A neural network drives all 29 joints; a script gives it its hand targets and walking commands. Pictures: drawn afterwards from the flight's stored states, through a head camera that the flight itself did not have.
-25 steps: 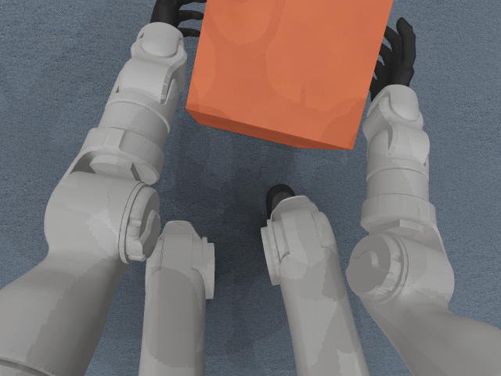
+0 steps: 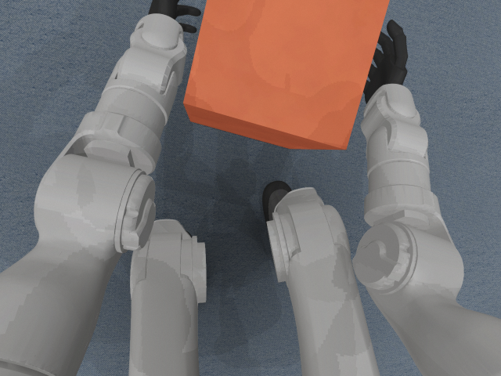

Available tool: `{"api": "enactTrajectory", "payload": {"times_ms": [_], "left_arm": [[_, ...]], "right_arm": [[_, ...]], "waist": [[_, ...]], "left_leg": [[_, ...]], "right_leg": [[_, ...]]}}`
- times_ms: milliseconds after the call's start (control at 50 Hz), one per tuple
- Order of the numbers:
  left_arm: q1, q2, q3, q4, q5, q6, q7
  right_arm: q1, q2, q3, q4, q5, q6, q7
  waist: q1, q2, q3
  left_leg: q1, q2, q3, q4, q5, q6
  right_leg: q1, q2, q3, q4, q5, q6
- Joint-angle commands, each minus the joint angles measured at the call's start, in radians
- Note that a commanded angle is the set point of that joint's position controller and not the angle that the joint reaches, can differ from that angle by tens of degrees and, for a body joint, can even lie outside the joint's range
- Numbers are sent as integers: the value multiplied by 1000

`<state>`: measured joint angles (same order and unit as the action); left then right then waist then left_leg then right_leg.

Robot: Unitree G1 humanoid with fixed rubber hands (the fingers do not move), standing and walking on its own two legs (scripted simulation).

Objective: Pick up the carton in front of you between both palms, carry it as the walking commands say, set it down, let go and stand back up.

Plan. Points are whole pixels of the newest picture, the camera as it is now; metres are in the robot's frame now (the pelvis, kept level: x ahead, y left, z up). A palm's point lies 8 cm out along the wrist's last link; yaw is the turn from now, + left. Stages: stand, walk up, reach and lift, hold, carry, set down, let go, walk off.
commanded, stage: set down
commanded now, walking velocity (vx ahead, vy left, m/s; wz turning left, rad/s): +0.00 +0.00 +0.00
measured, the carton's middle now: (267, 70) +0.49 -0.12 -0.25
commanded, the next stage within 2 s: let go in 2.00 s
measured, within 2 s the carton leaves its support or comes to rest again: rests again in 0.30 s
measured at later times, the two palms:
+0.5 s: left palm (169, 35) +0.54 +0.02 -0.20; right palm (380, 85) +0.44 -0.27 -0.18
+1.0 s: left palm (147, 30) +0.56 +0.04 -0.21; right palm (399, 97) +0.42 -0.32 -0.20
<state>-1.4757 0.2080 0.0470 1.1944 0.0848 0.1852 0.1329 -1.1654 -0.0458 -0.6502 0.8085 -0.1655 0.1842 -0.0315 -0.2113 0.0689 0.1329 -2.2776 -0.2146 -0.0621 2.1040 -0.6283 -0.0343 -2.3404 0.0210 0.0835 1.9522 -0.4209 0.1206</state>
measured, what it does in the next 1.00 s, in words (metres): stands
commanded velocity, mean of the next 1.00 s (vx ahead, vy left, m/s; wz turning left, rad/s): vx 0.00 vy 0.00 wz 0.00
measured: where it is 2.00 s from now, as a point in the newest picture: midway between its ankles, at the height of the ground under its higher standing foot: (233, 265)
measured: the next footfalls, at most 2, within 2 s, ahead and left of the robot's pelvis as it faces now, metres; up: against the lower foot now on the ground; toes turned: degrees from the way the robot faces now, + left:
none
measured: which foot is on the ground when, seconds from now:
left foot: down 0.00-1.00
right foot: down 0.00-1.00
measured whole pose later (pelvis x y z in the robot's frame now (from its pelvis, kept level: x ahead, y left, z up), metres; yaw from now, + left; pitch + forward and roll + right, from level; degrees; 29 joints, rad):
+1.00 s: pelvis -0.01 -0.01 -0.02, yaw +0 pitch +40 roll -4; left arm -1.49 0.41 -0.20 1.10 -0.15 0.10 0.06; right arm -1.24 -0.28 -0.41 1.13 0.20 -0.05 -0.08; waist -0.21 0.00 0.33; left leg -2.27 -0.10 -0.05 2.18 -0.62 -0.02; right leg -2.33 -0.04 0.01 2.02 -0.39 0.05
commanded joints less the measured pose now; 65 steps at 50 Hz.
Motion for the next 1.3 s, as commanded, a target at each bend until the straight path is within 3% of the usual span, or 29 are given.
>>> {"api": "enactTrajectory", "payload": {"times_ms": [0, 320, 460, 600, 640, 720, 800, 920, 1040, 1100, 1200, 1280], "left_arm": [[-411, -775, -153, -133, -69, -68, -201], [-417, -643, -162, -131, -70, -109, -204], [-353, -573, -121, -81, -25, -105, -207], [-394, -464, -141, -85, -31, -107, -198], [-398, -333, -141, -100, -49, -113, -178], [-313, 172, -126, -87, -92, -118, -64], [-328, 198, -198, -79, -174, -108, -58], [-353, 170, -265, -208, -254, -111, -74], [-309, 243, -174, -340, -181, -77, -49], [-284, 254, -137, -406, -159, -43, -40], [-231, 253, -77, -326, -151, 3, -53], [-175, 252, -27, -226, -138, -7, -79]], "right_arm": [[-557, 543, 322, -26, 58, -32, 203], [-523, 462, 281, 95, 84, -77, 182], [-508, 400, 257, 136, 84, -87, 174], [-459, 314, 203, 195, 84, -109, 145], [-402, 204, 159, 220, 87, -127, 117], [-204, -279, 55, 275, 139, -205, -16], [-248, -347, 137, 293, 249, -244, -45], [-252, -348, 241, 247, 367, -262, -44], [-156, -357, 264, 65, 417, -222, -68], [-87, -354, 264, -68, 408, -177, -90], [-77, -289, 274, -131, 360, -107, -116], [-70, -225, 300, -140, 330, -92, -117]], "waist": [[-106, 179, -953], [-82, 168, -821], [-45, 144, -731], [-53, 135, -708], [-67, 130, -720], [-82, 115, -745], [-94, 150, -766], [-135, 169, -919], [-90, 175, -1196], [-89, 169, -1304], [-86, 96, -1130], [-64, 30, -1038]], "left_leg": [[313, 32, 55, -240, 277, 26], [256, 59, 35, -203, 286, 35], [214, 66, 29, -193, 250, 48], [240, 85, 20, -188, 200, 44], [270, 98, 18, -186, 193, 36], [341, 146, -4, -190, 190, 22], [401, 161, -20, -182, 211, 18], [495, 169, -10, -144, 259, 6], [603, 153, 74, -154, 236, 7], [653, 132, 109, -190, 181, 17], [551, 118, 117, -265, 36, 35], [459, 110, 116, -319, 33, 44]], "right_leg": [[587, 43, -191, -29, 332, -59], [531, 38, -157, 0, 333, -74], [480, 36, -147, 10, 284, -77], [482, 24, -151, 20, 245, -66], [503, 12, -160, 22, 244, -58], [548, -22, -169, 16, 253, -38], [513, -45, -162, 17, 281, -46], [600, -57, -147, 0, 372, -55], [815, -18, -169, -47, 430, -55], [919, 3, -186, -103, 400, -57], [886, 7, -195, -194, 229, -48], [897, 17, -188, -239, 209, -36]]}}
